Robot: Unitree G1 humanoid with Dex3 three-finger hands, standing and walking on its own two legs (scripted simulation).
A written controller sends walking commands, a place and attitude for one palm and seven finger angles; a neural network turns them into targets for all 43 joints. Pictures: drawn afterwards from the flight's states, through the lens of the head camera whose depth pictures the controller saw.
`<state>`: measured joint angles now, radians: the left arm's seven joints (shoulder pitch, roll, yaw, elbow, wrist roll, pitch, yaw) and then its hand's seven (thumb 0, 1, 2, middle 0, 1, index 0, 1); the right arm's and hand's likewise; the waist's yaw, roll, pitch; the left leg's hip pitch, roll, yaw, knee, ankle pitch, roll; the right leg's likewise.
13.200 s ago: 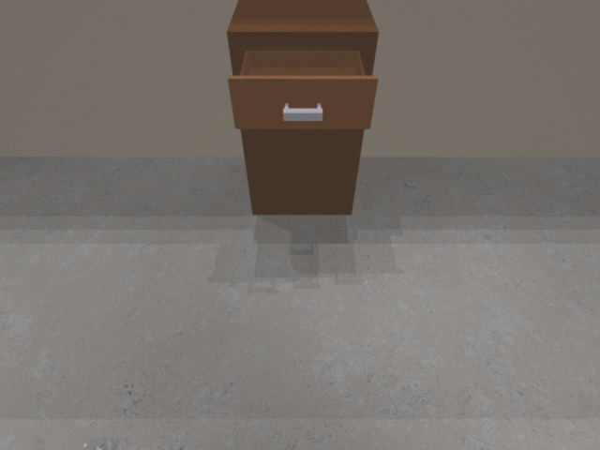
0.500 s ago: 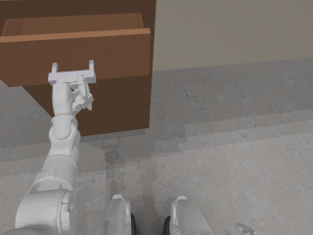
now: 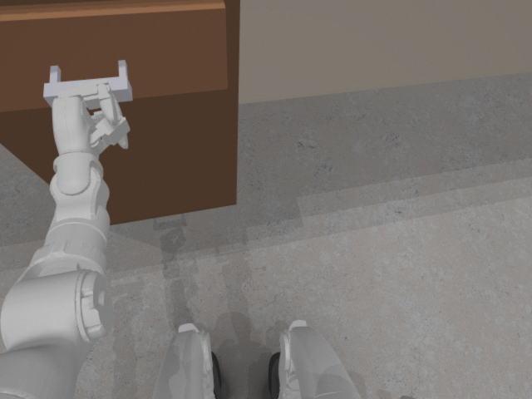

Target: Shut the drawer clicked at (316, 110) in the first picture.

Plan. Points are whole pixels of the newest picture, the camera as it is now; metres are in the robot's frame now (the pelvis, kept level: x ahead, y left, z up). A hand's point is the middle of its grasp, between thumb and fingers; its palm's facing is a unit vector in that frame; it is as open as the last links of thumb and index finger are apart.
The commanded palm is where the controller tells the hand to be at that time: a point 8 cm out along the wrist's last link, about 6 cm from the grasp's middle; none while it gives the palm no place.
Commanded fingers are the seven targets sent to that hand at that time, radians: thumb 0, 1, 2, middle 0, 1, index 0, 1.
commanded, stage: push the drawer shut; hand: left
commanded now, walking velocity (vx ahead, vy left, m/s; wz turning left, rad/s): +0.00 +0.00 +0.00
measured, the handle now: (89, 81) +0.58 +0.22 +0.04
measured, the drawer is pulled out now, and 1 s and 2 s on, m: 0.02 0.00 0.00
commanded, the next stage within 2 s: pull the fist back off the drawer in 0.50 s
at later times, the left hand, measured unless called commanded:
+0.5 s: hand (113, 109) +0.54 +0.19 +0.04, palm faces +0.13 -0.99 -0.04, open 2.6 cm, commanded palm +0.56 +0.21 +0.05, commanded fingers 0.00 0.90 0.90 -1.40 -1.60 -1.40 -1.60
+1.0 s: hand (114, 108) +0.53 +0.18 +0.04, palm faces +0.13 -0.99 -0.04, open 3.0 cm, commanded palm +0.51 +0.20 +0.05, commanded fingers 0.00 0.90 0.90 -1.40 -1.60 -1.40 -1.60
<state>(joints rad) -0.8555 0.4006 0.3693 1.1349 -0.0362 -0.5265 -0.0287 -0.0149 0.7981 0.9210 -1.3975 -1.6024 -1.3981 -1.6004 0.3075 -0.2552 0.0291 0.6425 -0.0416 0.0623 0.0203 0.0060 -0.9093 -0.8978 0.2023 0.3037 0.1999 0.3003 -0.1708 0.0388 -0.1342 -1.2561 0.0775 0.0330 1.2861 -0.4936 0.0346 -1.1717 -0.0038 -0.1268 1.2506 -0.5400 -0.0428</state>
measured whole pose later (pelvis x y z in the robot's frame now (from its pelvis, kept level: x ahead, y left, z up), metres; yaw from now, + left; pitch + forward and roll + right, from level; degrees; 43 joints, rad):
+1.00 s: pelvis -0.03 +0.01 -0.02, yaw -1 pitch +29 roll -6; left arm -1.06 0.52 0.37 1.22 0.01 -0.44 0.00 -0.01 0.69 0.93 -1.40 -1.60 -1.40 -1.60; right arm 0.37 -0.26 0.07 0.66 -0.06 0.01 0.03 0.00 -0.91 -0.90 0.20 0.30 0.20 0.30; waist -0.23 0.04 -0.12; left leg -1.39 0.08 0.01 1.33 -0.45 0.05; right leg -1.28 0.00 -0.15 1.27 -0.49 -0.03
